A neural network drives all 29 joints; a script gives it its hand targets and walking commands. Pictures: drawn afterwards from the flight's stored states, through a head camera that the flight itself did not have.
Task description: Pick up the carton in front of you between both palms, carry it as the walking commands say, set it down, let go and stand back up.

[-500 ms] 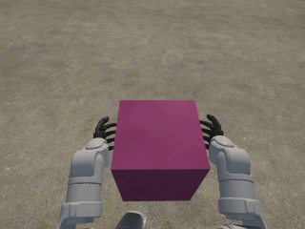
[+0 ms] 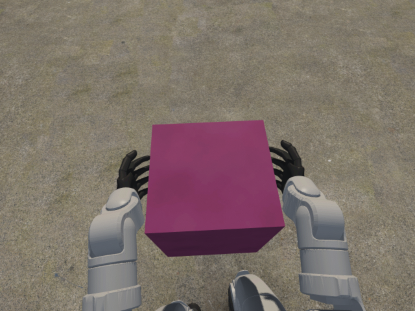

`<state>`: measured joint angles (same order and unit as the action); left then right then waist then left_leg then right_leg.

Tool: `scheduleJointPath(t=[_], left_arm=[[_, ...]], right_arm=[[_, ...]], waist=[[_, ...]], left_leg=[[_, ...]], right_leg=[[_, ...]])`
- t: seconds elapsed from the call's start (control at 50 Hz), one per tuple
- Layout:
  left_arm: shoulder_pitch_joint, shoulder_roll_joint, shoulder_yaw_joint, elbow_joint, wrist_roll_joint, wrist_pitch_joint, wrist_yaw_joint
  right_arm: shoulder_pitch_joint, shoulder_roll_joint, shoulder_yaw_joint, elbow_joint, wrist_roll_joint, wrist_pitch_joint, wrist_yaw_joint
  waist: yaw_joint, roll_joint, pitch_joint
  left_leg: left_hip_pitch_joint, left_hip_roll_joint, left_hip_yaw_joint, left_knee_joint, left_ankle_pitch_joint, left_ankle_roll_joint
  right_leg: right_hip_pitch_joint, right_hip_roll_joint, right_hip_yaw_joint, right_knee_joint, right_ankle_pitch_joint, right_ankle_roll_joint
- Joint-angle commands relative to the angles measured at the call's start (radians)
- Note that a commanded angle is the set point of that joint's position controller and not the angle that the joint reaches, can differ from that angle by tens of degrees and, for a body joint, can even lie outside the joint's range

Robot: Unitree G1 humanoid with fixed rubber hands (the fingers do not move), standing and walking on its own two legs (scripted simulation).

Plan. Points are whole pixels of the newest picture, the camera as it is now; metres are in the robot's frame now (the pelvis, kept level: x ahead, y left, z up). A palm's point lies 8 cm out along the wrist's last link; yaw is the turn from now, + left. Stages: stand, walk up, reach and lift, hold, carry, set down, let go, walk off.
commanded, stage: carry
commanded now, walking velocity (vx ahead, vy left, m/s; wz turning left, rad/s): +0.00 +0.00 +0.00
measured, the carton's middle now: (210, 195) +0.33 -0.03 -0.04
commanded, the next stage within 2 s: none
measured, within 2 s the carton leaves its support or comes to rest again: neither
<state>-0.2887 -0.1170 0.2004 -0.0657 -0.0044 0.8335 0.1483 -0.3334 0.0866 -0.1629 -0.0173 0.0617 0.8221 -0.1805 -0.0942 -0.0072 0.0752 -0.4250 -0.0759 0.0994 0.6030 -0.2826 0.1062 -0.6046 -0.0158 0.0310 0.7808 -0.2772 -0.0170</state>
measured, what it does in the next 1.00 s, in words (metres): steps on the spot: right foot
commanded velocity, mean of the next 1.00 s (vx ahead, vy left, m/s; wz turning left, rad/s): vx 0.01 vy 0.00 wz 0.00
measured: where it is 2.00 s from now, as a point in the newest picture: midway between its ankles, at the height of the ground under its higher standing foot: (207, 239)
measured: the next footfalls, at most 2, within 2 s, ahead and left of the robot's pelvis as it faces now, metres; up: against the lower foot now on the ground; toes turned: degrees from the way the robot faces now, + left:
right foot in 0.04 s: +0.14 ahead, -0.12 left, +0.00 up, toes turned +0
left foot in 1.72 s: +0.39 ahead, +0.09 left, +0.00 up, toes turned +8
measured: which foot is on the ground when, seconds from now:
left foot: down 0.00-1.00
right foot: up 0.00-0.02, down 0.04-1.00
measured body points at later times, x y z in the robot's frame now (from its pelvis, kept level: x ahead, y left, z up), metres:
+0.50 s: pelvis +0.10 -0.02 +0.00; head +0.07 -0.02 +0.45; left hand +0.43 +0.14 +0.12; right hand +0.44 -0.16 +0.11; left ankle +0.04 +0.08 -0.72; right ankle +0.10 -0.12 -0.72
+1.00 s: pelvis +0.06 -0.02 +0.01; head +0.03 -0.02 +0.46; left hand +0.39 +0.14 +0.12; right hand +0.40 -0.16 +0.12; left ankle +0.04 +0.08 -0.72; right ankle +0.10 -0.12 -0.72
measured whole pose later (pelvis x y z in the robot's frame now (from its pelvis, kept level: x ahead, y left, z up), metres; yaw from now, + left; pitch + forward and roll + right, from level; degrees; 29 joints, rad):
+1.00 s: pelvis +0.06 -0.02 +0.01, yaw +2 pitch +2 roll +0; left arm -0.51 -0.08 0.22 0.07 0.04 1.12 0.15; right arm -0.50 0.08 -0.24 0.06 -0.05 1.10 -0.15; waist 0.01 0.00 -0.10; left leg -0.29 -0.02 0.03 0.57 -0.31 0.03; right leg -0.37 0.01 -0.04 0.56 -0.23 -0.04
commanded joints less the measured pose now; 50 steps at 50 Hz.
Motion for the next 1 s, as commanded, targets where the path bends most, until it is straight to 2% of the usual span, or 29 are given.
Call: scheduleJointPath(t=[0.0,0.02,0.04,0.06,0.08,0.1,0.14,0.16,0.18,0.2,0.22,0.24,0.26,0.28,0.32,0.38,0.42,0.44,0.5,0.56,0.62,0.74,0.98], left_arm=[[-0.491,-0.716,-0.647,-0.137,-0.140,-0.038,-0.063],[-0.479,-0.717,-0.656,-0.138,-0.138,-0.032,-0.069],[-0.488,-0.695,-0.657,-0.121,-0.142,-0.026,-0.069],[-0.488,-0.693,-0.671,-0.111,-0.157,-0.018,-0.071],[-0.489,-0.693,-0.686,-0.118,-0.174,-0.010,-0.077],[-0.518,-0.704,-0.702,-0.125,-0.191,0.000,-0.083],[-0.569,-0.724,-0.724,-0.122,-0.217,0.022,-0.091],[-0.581,-0.728,-0.731,-0.121,-0.232,0.034,-0.093],[-0.593,-0.724,-0.733,-0.117,-0.240,0.046,-0.093],[-0.607,-0.719,-0.728,-0.115,-0.243,0.061,-0.092],[-0.631,-0.715,-0.724,-0.116,-0.250,0.078,-0.090],[-0.644,-0.703,-0.715,-0.108,-0.247,0.095,-0.085],[-0.655,-0.701,-0.703,-0.097,-0.248,0.112,-0.079],[-0.663,-0.698,-0.688,-0.083,-0.245,0.128,-0.074],[-0.669,-0.689,-0.648,-0.043,-0.234,0.157,-0.067],[-0.673,-0.685,-0.591,0.015,-0.208,0.193,-0.059],[-0.678,-0.689,-0.558,0.051,-0.188,0.209,-0.055],[-0.681,-0.693,-0.544,0.065,-0.178,0.214,-0.054],[-0.721,-0.725,-0.527,0.075,-0.158,0.220,-0.058],[-0.810,-0.764,-0.544,0.042,-0.176,0.216,-0.063],[-0.836,-0.777,-0.558,0.026,-0.188,0.219,-0.062],[-0.824,-0.777,-0.565,0.025,-0.190,0.241,-0.063],[-0.879,-0.811,-0.567,0.040,-0.203,0.266,-0.079]], right_arm=[[-0.526,0.841,0.751,-0.154,0.244,-0.011,0.142],[-0.519,0.831,0.746,-0.145,0.230,-0.005,0.142],[-0.500,0.830,0.740,-0.125,0.213,0.011,0.145],[-0.488,0.808,0.723,-0.123,0.203,0.020,0.144],[-0.496,0.791,0.709,-0.129,0.194,0.028,0.139],[-0.506,0.777,0.684,-0.124,0.176,0.037,0.132],[-0.472,0.761,0.632,-0.088,0.132,0.058,0.122],[-0.445,0.749,0.608,-0.072,0.110,0.069,0.117],[-0.427,0.736,0.586,-0.061,0.092,0.082,0.113],[-0.421,0.725,0.570,-0.050,0.074,0.095,0.108],[-0.431,0.705,0.555,-0.043,0.059,0.107,0.104],[-0.429,0.687,0.539,-0.039,0.049,0.123,0.099],[-0.437,0.675,0.528,-0.037,0.046,0.137,0.095],[-0.452,0.666,0.521,-0.040,0.045,0.151,0.091],[-0.500,0.657,0.513,-0.047,0.048,0.177,0.084],[-0.563,0.670,0.512,-0.039,0.062,0.209,0.080],[-0.602,0.692,0.514,-0.024,0.076,0.226,0.080],[-0.618,0.704,0.514,-0.013,0.081,0.233,0.081],[-0.676,0.757,0.517,0.010,0.098,0.238,0.089],[-0.760,0.810,0.533,-0.002,0.130,0.235,0.099],[-0.771,0.824,0.536,0.002,0.142,0.239,0.102],[-0.735,0.811,0.520,0.019,0.127,0.258,0.104],[-0.782,0.824,0.511,0.019,0.118,0.283,0.113]], waist=[[0.078,0.123,-0.687],[0.098,0.081,-0.676],[0.120,-0.081,-0.727],[0.139,-0.209,-0.731],[0.147,-0.230,-0.714],[0.147,-0.175,-0.682],[0.119,-0.113,-0.629],[0.112,-0.094,-0.634],[0.109,-0.092,-0.629],[0.102,-0.051,-0.628],[0.100,0.040,-0.620],[0.097,0.084,-0.605],[0.095,0.097,-0.589],[0.095,0.093,-0.572],[0.101,0.077,-0.544],[0.111,0.005,-0.532],[0.112,-0.031,-0.524],[0.111,-0.036,-0.522],[0.107,-0.019,-0.512],[0.107,-0.006,-0.485],[0.104,0.001,-0.488],[0.102,0.005,-0.512],[0.103,-0.002,-0.485]], left_leg=[[0.330,0.194,-0.105,0.107,0.910,0.055],[0.181,0.165,-0.104,0.147,0.573,0.005],[0.023,0.092,-0.095,0.203,0.143,-0.068],[-0.048,0.050,-0.096,0.230,-0.185,-0.093],[-0.085,0.054,-0.105,0.226,-0.290,-0.091],[-0.080,0.061,-0.112,0.168,-0.280,-0.092],[0.062,0.069,-0.083,-0.038,-0.106,-0.097],[0.164,0.077,-0.068,-0.107,0.019,-0.098],[0.242,0.085,-0.079,-0.112,0.104,-0.092],[0.305,0.120,-0.107,-0.059,0.271,-0.072],[0.360,0.164,-0.128,0.008,0.554,-0.050],[0.404,0.197,-0.147,0.015,0.748,-0.035],[0.420,0.222,-0.162,0.013,0.853,-0.022],[0.410,0.237,-0.170,0.008,0.890,-0.014],[0.353,0.221,-0.156,0.006,0.809,-0.025],[0.261,0.176,-0.138,0.001,0.507,-0.059],[0.240,0.167,-0.138,-0.014,0.400,-0.072],[0.240,0.171,-0.141,-0.019,0.395,-0.073],[0.229,0.192,-0.158,-0.039,0.406,-0.064],[0.208,0.188,-0.162,-0.071,0.308,-0.062],[0.210,0.180,-0.160,-0.082,0.246,-0.062],[0.225,0.179,-0.157,-0.081,0.250,-0.058],[0.195,0.180,-0.162,-0.120,0.127,-0.054]], right_leg=[[0.394,0.059,-0.106,-0.278,0.352,-0.039],[0.541,-0.051,0.016,-0.289,0.664,-0.095],[0.737,-0.259,0.209,-0.160,1.264,-0.222],[0.800,-0.315,0.272,-0.160,1.398,-0.293],[0.809,-0.321,0.278,-0.187,1.319,-0.290],[0.784,-0.294,0.257,-0.204,1.225,-0.254],[0.665,-0.217,0.158,-0.194,1.103,-0.169],[0.606,-0.189,0.114,-0.185,1.030,-0.137],[0.540,-0.166,0.104,-0.185,0.943,-0.115],[0.472,-0.143,0.079,-0.177,0.858,-0.096],[0.403,-0.110,0.034,-0.156,0.725,-0.078],[0.336,-0.080,0.010,-0.136,0.561,-0.065],[0.298,-0.060,-0.002,-0.136,0.437,-0.050],[0.290,-0.054,-0.005,-0.144,0.384,-0.043],[0.330,-0.067,0.002,-0.161,0.447,-0.045],[0.421,-0.119,0.032,-0.171,0.686,-0.068],[0.440,-0.134,0.038,-0.174,0.727,-0.072],[0.438,-0.132,0.036,-0.172,0.695,-0.069],[0.424,-0.112,0.029,-0.181,0.493,-0.056],[0.415,-0.105,0.037,-0.213,0.380,-0.056],[0.417,-0.107,0.045,-0.227,0.367,-0.061],[0.417,-0.106,0.048,-0.236,0.366,-0.060],[0.392,-0.107,0.053,-0.288,0.251,-0.056]])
